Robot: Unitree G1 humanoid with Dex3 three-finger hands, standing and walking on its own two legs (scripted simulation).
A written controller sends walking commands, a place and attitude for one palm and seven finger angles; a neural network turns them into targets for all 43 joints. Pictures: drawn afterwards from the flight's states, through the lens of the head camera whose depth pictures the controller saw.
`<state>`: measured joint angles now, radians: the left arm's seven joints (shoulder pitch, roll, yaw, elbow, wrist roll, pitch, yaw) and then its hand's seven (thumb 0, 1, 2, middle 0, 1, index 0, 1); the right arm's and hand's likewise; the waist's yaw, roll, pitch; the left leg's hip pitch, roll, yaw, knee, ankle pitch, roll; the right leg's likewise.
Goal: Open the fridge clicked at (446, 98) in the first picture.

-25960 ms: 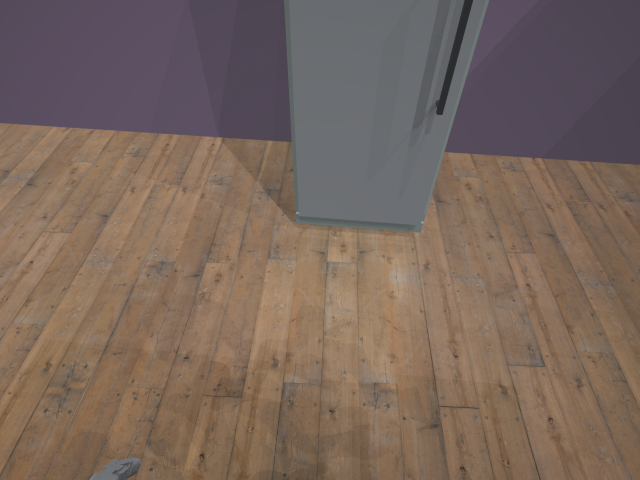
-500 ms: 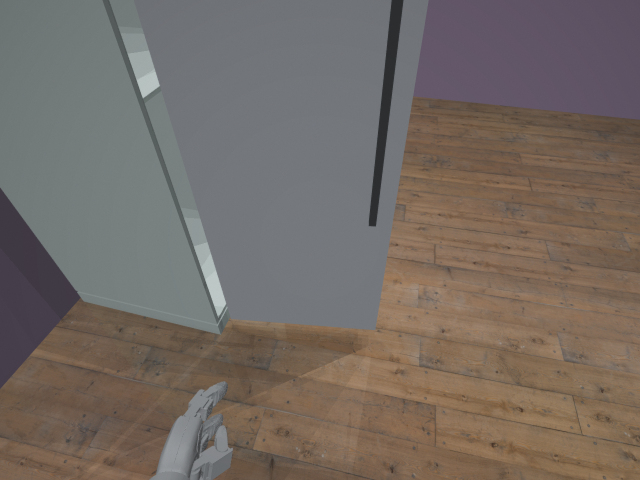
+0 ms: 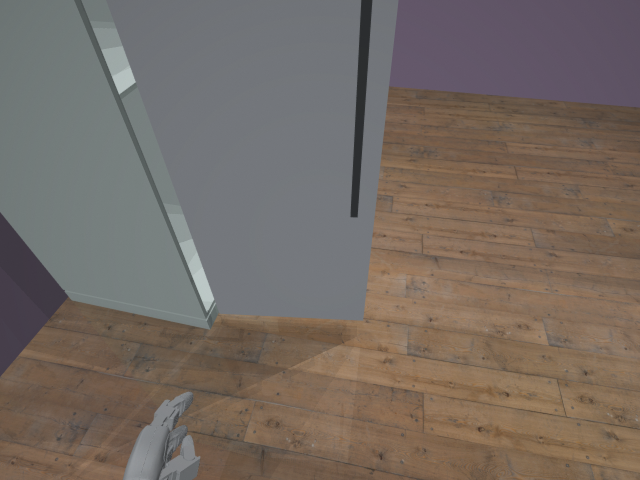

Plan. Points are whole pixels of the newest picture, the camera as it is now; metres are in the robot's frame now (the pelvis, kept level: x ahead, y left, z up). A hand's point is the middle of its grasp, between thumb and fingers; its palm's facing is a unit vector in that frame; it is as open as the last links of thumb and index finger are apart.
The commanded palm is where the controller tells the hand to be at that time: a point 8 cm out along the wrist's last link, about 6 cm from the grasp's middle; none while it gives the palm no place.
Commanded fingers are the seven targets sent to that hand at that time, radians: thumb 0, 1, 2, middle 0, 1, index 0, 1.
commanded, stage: let the arm hang, fingers relaxed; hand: right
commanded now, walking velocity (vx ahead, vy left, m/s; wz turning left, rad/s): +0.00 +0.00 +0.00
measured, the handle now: (359, 114) +0.75 -0.03 +0.11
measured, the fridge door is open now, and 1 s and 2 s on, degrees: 80 80 80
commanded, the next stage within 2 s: look to check the result in 1.12 s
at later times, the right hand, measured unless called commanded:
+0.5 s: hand out of the picture -0.06 -0.19 -0.19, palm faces +0.06 +0.98 -0.17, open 7.2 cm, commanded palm none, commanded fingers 0.00 -0.90 -0.90 0.20 0.30 0.20 0.30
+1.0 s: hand out of the picture +0.04 -0.22 -0.16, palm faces +0.06 +0.97 -0.25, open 7.4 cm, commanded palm none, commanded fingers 0.00 -0.90 -0.90 0.20 0.30 0.20 0.30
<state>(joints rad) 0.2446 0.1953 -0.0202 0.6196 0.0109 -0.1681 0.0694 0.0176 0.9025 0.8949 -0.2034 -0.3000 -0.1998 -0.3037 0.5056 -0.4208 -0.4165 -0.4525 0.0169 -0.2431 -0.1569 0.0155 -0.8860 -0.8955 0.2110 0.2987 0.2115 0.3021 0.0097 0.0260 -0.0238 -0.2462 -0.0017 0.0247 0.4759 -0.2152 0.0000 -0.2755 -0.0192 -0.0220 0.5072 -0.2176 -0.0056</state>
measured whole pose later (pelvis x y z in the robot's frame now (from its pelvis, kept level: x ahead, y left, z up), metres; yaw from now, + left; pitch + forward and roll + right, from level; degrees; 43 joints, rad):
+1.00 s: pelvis -0.01 -0.01 +0.00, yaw -3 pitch -1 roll +0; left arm 0.22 0.21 0.01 1.08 0.03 0.01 0.01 0.01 0.91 0.89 -0.20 -0.30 -0.20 -0.30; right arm 0.17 -0.24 -0.02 1.08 -0.02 0.00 -0.01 0.00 -0.91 -0.90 0.20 0.30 0.20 0.30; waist 0.01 0.00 0.02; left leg -0.23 0.03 0.02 0.43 -0.19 -0.02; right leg -0.26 0.03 0.00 0.42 -0.15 -0.03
